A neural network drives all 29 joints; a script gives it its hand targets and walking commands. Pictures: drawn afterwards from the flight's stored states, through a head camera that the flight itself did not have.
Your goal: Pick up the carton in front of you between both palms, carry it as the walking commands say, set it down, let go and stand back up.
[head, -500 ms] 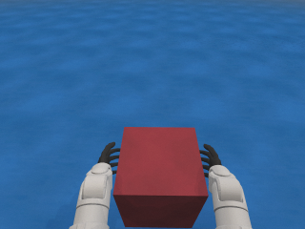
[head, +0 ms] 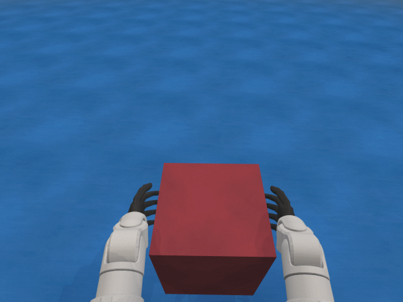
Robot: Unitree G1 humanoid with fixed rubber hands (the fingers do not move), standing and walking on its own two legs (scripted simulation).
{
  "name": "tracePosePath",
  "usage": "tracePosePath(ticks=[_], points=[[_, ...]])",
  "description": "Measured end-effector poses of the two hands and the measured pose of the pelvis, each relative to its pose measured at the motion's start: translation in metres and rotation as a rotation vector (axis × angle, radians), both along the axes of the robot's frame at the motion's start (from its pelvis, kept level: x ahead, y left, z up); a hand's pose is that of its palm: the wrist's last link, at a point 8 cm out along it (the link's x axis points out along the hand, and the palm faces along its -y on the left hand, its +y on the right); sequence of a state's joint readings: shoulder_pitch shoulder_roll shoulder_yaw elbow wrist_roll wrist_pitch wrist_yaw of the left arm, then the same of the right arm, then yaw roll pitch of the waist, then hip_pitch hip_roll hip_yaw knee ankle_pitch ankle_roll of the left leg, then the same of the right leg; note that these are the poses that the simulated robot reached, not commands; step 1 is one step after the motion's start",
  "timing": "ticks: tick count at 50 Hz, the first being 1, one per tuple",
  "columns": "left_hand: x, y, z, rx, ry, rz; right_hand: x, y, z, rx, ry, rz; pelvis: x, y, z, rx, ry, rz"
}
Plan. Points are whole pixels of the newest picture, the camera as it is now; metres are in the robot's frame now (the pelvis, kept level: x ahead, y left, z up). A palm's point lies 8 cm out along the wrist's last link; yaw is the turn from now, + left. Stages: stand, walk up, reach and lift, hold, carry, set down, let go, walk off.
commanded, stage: carry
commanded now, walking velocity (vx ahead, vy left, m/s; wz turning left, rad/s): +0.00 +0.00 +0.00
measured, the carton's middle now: (210, 231) +0.31 +0.00 -0.03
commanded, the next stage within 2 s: hold in 0.22 s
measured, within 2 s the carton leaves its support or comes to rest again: neither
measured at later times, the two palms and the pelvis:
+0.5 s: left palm (149, 224) +0.28 +0.13 +0.04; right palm (302, 239) +0.25 -0.17 +0.04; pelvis -0.02 +0.00 +0.01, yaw -5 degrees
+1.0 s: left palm (148, 212) +0.32 +0.14 +0.02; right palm (288, 232) +0.28 -0.16 +0.02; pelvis -0.04 +0.04 -0.01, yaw -9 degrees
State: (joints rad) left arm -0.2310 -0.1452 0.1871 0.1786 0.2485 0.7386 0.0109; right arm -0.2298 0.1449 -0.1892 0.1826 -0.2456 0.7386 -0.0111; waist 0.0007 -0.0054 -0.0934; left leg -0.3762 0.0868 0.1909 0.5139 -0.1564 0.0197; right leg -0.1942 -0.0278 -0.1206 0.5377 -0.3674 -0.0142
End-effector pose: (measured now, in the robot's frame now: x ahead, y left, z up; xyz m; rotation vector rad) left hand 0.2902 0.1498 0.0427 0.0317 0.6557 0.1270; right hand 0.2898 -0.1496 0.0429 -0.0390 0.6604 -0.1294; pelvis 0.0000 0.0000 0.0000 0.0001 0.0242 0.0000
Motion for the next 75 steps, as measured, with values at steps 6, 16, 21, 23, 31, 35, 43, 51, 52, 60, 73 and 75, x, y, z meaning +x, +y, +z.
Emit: tracePosePath(ticks=[6, 16, 21, 23, 31, 35, 43, 51, 52, 60, 73, 75], points=[[-0.002, -0.001, 0.0, -0.001, -0.001, 0.001, -0.002, -0.001, 0.0, 0.001, -0.001, 0.0, -0.002, -0.001, 0.0, 0.0, 0.001, 0.0], [-0.01, -0.006, -0.001, -0.004, 0.004, -0.01, -0.012, -0.006, 0.001, -0.02, 0.005, 0.004, -0.008, -0.003, 0.007, 0.008, -0.085, -0.034], [-0.01, -0.019, -0.003, -0.008, 0.008, -0.066, -0.028, -0.019, 0.001, -0.025, 0.01, -0.05, -0.013, -0.001, 0.01, -0.001, -0.121, -0.068], [-0.01, -0.023, -0.003, -0.007, 0.006, -0.087, -0.034, -0.022, 0.001, -0.023, 0.008, -0.071, -0.015, 0.001, 0.01, -0.002, -0.13, -0.075], [-0.013, -0.018, 0.0, -0.008, -0.003, -0.104, -0.043, -0.016, 0.003, -0.018, -0.002, -0.094, -0.023, 0.012, 0.01, -0.004, -0.153, -0.096], [-0.014, -0.009, 0.0, -0.015, -0.005, -0.097, -0.043, -0.008, 0.004, -0.021, -0.004, -0.089, -0.025, 0.019, 0.01, -0.006, -0.155, -0.1], [0.004, -0.004, -0.006, -0.072, 0.003, -0.08, -0.032, -0.001, -0.003, -0.002, 0.001, -0.124, -0.031, 0.035, 0.005, -0.011, -0.153, -0.135], [0.035, -0.014, -0.033, -0.088, 0.028, -0.081, -0.006, -0.011, -0.029, -0.015, 0.028, -0.131, -0.036, 0.045, -0.009, -0.007, -0.078, -0.157], [0.038, -0.015, -0.04, -0.084, 0.034, -0.082, -0.003, -0.012, -0.036, -0.02, 0.034, -0.126, -0.037, 0.046, -0.011, -0.005, -0.057, -0.158], [0.044, -0.01, -0.126, -0.037, 0.037, -0.068, 0.021, -0.009, -0.119, -0.034, 0.043, -0.067, -0.048, 0.043, -0.034, 0.002, 0.179, -0.143], [0.067, -0.011, -0.226, -0.054, -0.043, 0.0, 0.06, -0.011, -0.22, 0.032, -0.037, -0.058, -0.06, 0.018, -0.108, 0.028, 0.545, -0.147], [0.072, -0.011, -0.233, -0.059, -0.039, 0.009, 0.066, -0.01, -0.226, 0.043, -0.034, -0.061, -0.061, 0.014, -0.118, 0.033, 0.57, -0.148]])
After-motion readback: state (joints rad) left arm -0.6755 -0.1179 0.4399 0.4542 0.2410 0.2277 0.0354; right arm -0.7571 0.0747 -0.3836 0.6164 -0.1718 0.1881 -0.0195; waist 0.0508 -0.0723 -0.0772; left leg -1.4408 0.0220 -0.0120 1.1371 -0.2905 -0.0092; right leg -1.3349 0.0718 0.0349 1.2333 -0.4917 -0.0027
